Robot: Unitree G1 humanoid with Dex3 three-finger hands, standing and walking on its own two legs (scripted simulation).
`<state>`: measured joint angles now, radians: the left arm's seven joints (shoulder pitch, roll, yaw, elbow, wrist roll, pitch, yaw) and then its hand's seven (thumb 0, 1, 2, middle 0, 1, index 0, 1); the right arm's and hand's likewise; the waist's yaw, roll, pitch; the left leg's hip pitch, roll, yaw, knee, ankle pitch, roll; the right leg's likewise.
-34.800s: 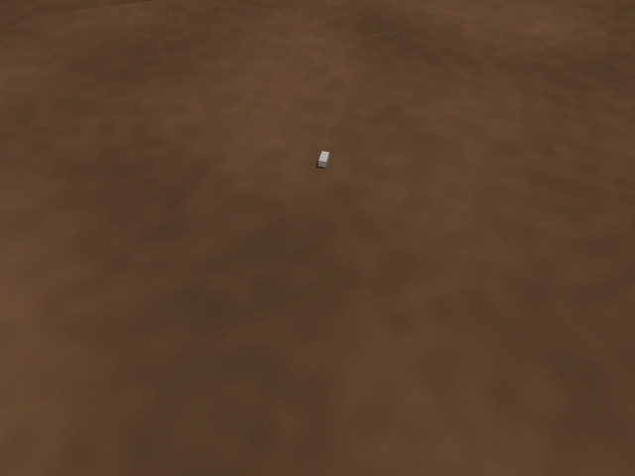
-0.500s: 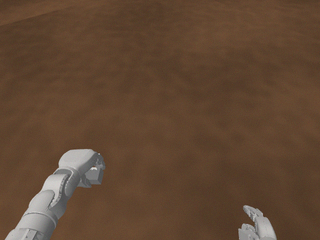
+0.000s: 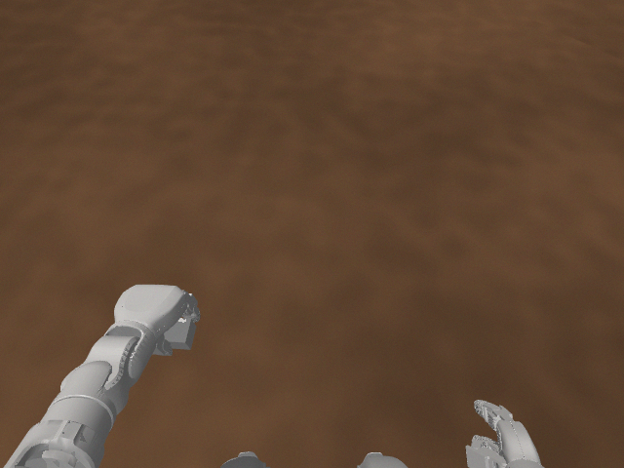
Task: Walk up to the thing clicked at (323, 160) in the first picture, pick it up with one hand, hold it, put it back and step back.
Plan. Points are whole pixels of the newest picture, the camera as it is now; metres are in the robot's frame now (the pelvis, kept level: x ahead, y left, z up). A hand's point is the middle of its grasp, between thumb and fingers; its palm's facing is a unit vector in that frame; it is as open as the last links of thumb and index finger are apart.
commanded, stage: crouch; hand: left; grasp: from above
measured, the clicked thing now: (166, 332) +0.33 +0.23 -0.10
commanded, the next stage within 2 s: lower in 1.74 s
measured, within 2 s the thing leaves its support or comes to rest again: neither
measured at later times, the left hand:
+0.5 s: hand (199, 350) +0.37 +0.23 -0.32, palm faces -0.43 +0.07 -0.90, open 6.7 cm
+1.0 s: hand (214, 360) +0.40 +0.24 -0.49, palm faces -0.44 +0.04 -0.90, open 6.7 cm
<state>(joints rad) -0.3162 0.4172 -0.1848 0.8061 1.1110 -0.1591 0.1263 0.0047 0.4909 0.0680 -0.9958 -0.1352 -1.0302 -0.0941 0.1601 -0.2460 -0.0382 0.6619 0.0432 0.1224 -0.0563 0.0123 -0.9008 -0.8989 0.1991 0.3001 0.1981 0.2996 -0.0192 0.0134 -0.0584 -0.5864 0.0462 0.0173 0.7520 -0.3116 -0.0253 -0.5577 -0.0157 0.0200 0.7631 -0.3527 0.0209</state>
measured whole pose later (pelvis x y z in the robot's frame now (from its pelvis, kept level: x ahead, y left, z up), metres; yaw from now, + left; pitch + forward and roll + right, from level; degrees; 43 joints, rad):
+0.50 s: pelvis -0.05 +0.01 -0.20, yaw -2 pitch +32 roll -3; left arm -0.71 0.47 -0.07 1.20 1.21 -0.12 0.33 0.00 0.46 0.09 -1.04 -0.08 -1.07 -0.05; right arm 0.24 -0.23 -0.06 0.74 -0.04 0.03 -0.02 0.01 -0.90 -0.90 0.20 0.30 0.20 0.30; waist -0.14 0.05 -0.20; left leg -1.67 0.05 -0.04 1.68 -0.57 0.00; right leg -1.60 0.00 0.01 1.66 -0.61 0.04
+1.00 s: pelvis -0.06 +0.01 -0.33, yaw -5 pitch +37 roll -6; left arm -0.87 0.60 0.00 1.30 1.27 -0.18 0.37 0.00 0.48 0.03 -1.05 -0.06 -1.08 -0.04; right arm 0.12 -0.23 -0.03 0.74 -0.11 -0.04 0.08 0.01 -0.91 -0.90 0.20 0.30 0.20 0.30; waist -0.17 0.01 -0.14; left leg -2.13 0.05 -0.12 2.13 -0.65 -0.02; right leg -2.04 0.03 -0.03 2.09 -0.70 0.05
